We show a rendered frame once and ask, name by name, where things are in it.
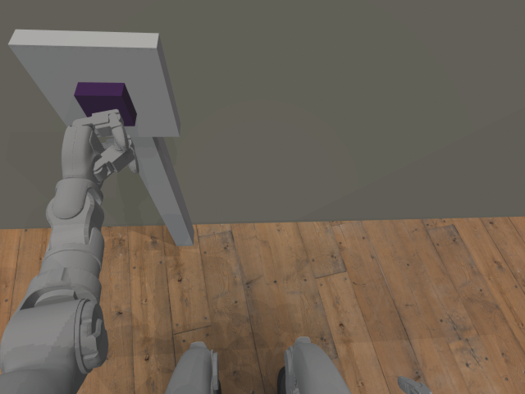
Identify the panel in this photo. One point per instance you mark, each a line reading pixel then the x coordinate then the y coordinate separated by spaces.
pixel 58 59

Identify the button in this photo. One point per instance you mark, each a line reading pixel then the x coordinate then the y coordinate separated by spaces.
pixel 99 97

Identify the left robot hand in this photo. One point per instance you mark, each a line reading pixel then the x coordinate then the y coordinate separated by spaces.
pixel 84 156

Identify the right robot shin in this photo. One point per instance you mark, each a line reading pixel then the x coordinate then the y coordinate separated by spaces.
pixel 298 341

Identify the left robot upper arm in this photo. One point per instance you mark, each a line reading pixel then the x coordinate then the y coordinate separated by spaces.
pixel 50 349

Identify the left robot thigh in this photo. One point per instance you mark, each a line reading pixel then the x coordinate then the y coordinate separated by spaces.
pixel 196 372

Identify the right robot hand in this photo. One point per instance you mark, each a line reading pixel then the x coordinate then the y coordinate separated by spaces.
pixel 409 386

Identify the robot left forearm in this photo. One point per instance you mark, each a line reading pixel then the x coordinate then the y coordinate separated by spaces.
pixel 74 256

